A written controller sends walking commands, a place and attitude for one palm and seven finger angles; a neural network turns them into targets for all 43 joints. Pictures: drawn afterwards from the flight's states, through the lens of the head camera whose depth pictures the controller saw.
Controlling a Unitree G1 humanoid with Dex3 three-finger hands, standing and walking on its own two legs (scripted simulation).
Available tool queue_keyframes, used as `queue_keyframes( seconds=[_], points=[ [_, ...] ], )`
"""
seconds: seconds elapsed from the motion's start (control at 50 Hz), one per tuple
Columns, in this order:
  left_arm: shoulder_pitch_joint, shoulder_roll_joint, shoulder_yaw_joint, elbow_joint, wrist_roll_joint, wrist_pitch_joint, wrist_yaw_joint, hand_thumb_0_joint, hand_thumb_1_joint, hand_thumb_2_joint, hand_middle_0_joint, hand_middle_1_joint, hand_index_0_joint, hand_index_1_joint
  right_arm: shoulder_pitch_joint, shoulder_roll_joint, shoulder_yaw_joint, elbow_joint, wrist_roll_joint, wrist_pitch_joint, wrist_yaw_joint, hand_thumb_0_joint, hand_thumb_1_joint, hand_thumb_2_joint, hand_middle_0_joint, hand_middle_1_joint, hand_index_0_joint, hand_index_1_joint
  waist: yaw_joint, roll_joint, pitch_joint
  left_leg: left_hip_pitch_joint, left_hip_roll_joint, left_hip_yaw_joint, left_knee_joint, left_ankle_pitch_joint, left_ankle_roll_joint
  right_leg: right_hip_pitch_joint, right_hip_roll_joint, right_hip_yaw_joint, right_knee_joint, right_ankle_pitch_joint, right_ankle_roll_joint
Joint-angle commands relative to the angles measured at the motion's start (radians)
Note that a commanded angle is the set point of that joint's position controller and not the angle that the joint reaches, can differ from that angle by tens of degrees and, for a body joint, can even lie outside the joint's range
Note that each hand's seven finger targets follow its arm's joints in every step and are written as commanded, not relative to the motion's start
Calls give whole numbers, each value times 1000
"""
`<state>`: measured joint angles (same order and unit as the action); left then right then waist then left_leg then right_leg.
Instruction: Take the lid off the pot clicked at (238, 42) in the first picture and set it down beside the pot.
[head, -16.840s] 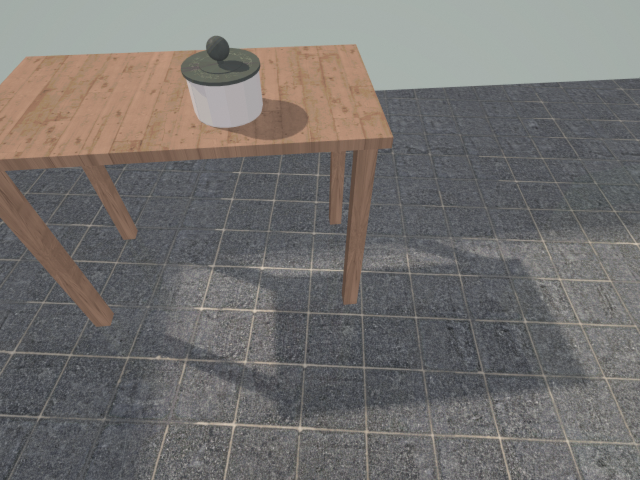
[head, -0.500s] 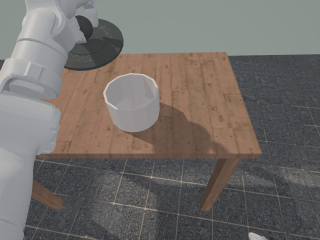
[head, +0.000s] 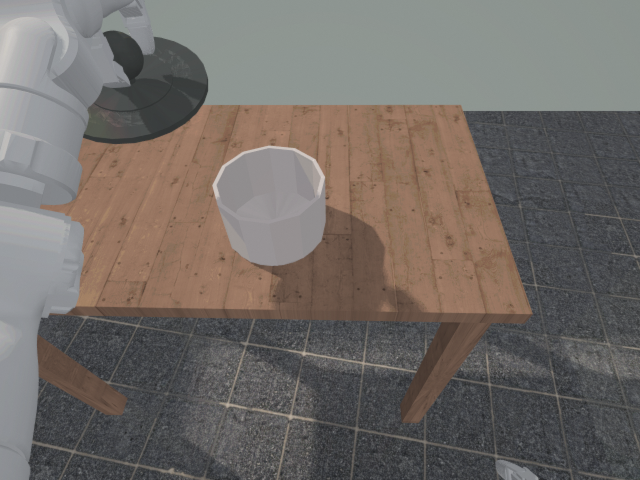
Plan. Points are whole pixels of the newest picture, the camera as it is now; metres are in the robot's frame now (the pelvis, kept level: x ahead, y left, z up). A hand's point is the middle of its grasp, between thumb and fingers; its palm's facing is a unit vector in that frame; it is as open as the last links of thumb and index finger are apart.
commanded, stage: move the lid sideways beside the pot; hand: left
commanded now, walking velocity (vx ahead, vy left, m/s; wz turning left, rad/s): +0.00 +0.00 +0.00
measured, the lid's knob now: (118, 56) +0.52 +0.20 +0.27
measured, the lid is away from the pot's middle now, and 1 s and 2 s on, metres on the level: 0.15 0.26 0.24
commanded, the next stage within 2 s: lower the lid onto the table in 0.98 s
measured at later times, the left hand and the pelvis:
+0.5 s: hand (54, 71) +0.48 +0.25 +0.27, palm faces -0.23 -0.04 -0.97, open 8.1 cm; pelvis +0.00 +0.00 +0.00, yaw +0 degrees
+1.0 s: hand (7, 66) +0.49 +0.30 +0.28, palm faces -0.22 -0.05 -0.97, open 8.1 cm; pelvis +0.01 +0.01 +0.00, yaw +0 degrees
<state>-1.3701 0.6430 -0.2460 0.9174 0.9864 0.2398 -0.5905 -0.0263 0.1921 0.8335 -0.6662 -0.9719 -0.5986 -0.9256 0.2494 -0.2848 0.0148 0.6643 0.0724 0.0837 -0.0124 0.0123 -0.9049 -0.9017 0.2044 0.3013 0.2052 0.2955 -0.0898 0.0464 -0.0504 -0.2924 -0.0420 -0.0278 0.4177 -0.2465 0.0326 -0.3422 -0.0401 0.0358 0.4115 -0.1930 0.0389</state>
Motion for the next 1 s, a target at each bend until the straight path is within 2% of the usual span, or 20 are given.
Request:
queue_keyframes(
  seconds=[0.0,0.04,0.06,0.18,0.22,0.24,0.26,0.34,0.38,0.4,0.46,0.48,0.54,0.6,0.64,0.72,0.82,0.84,0.92,0.98],
  points=[
    [-626,230,83,-219,22,0,49,0,617,1019,-833,-1065,-786,-1033,-9,-135,-44,-103,0,-26,-9,0,-900,-900,200,300,200,300,-12,-13,-418,212,0,19,15,458,28,144,57,-87,7,349,-75],
    [-619,254,92,-280,7,-11,55,0,617,1019,-833,-1065,-786,-1033,-17,-145,-48,-118,1,-28,-10,0,-900,-900,200,300,200,300,-7,23,-465,244,1,12,24,496,28,161,50,-78,4,362,-77],
    [-638,329,149,-287,32,-17,59,0,617,1019,-833,-1065,-786,-1033,-15,-139,-45,-117,-5,-28,-13,0,-900,-900,200,300,200,300,4,6,-497,232,0,15,23,485,30,191,54,-72,10,366,-75],
    [-592,301,108,-181,33,-23,47,0,617,1019,-833,-1065,-786,-1033,-11,-143,-39,-103,7,-11,-18,0,-900,-900,200,300,200,300,-11,-20,-413,181,-1,27,13,422,28,168,54,-86,5,349,-74],
    [-591,343,135,-201,36,-30,51,0,617,1019,-833,-1065,-786,-1033,-13,-144,-39,-112,8,-11,-18,0,-900,-900,200,300,200,300,-2,-11,-441,185,0,25,14,439,30,186,54,-82,10,356,-75],
    [-577,308,106,-237,19,-35,52,0,617,1019,-833,-1065,-786,-1033,-14,-150,-44,-119,8,-11,-16,0,-900,-900,200,300,200,300,-5,26,-451,211,2,19,23,488,28,178,48,-81,4,373,-77],
    [-577,349,141,-209,40,-36,54,0,617,1019,-833,-1065,-786,-1033,-7,-143,-41,-111,3,-9,-17,0,-900,-900,200,300,200,300,-3,7,-447,196,2,24,23,461,29,182,55,-80,3,358,-74],
    [-562,298,87,-189,20,-42,50,0,617,1019,-833,-1065,-786,-1033,1,-152,-43,-106,13,-1,-18,0,-900,-900,200,300,200,300,-20,33,-404,204,6,16,18,451,26,142,55,-88,-13,320,-77],
    [-548,317,99,-110,38,-48,48,0,617,1019,-833,-1065,-786,-1033,13,-149,-37,-88,12,1,-25,0,-900,-900,200,300,200,300,-23,-8,-365,161,5,27,7,358,30,138,62,-96,-16,277,-74],
    [-553,368,130,-122,39,-56,51,0,617,1019,-833,-1065,-786,-1033,17,-154,-34,-87,13,4,-28,0,-900,-900,200,300,200,300,-17,-24,-375,146,4,32,1,340,33,167,60,-93,-16,289,-73],
    [-635,417,142,-202,49,-85,61,0,617,1019,-833,-1065,-786,-1033,16,-152,-34,-94,10,2,-35,0,-900,-900,200,300,200,300,-16,23,-450,167,3,31,1,357,34,210,56,-82,-11,314,-73],
    [-638,370,107,-186,44,-86,58,0,617,1019,-833,-1065,-786,-1033,14,-145,-35,-93,13,-4,-39,0,-900,-900,200,300,200,300,-23,46,-445,183,1,32,11,376,39,195,56,-81,-14,318,-74],
    [-618,401,128,-191,31,-101,61,0,617,1019,-833,-1065,-786,-1033,44,-159,-40,-81,13,-10,-41,0,-900,-900,200,300,200,300,-26,91,-447,218,9,17,18,446,33,178,57,-84,-25,325,-76],
    [-559,501,206,-116,51,-115,58,0,617,1019,-833,-1065,-786,-1033,51,-160,-34,-77,13,-5,-45,0,-900,-900,200,300,200,300,-8,26,-431,157,5,32,9,393,40,222,60,-81,-15,335,-72],
    [-518,437,155,-73,35,-119,54,0,617,1019,-833,-1065,-786,-1033,61,-166,-38,-75,18,3,-42,0,-900,-900,200,300,200,300,-19,47,-393,151,7,32,10,420,35,195,56,-87,-26,344,-73],
    [-534,458,156,-71,54,-118,49,0,617,1019,-833,-1065,-786,-1033,59,-166,-38,-71,18,11,-39,0,-900,-900,200,300,200,300,-23,40,-370,153,14,37,14,429,38,179,64,-88,-25,340,-70],
    [-612,531,206,-200,63,-136,54,0,617,1019,-833,-1065,-786,-1033,64,-165,-44,-81,12,12,-38,0,-900,-900,200,300,200,300,-12,100,-483,235,17,18,36,570,40,206,67,-79,-13,388,-70],
    [-567,503,189,-182,50,-138,55,0,617,1019,-833,-1065,-786,-1033,77,-168,-47,-82,12,12,-37,0,-900,-900,200,300,200,300,-15,137,-474,248,18,13,44,614,36,187,64,-81,-21,393,-73],
    [-493,494,189,-102,46,-130,39,0,617,1019,-833,-1065,-786,-1033,77,-167,-44,-72,17,21,-32,0,-900,-900,200,300,200,300,-15,35,-415,191,17,31,37,530,41,185,68,-88,-19,386,-64],
    [-530,469,166,-146,48,-128,38,0,617,1019,-833,-1065,-786,-1033,65,-165,-47,-75,16,25,-29,0,-900,-900,200,300,200,300,-23,70,-424,217,19,27,50,578,42,162,68,-87,-16,395,-66]
  ],
)
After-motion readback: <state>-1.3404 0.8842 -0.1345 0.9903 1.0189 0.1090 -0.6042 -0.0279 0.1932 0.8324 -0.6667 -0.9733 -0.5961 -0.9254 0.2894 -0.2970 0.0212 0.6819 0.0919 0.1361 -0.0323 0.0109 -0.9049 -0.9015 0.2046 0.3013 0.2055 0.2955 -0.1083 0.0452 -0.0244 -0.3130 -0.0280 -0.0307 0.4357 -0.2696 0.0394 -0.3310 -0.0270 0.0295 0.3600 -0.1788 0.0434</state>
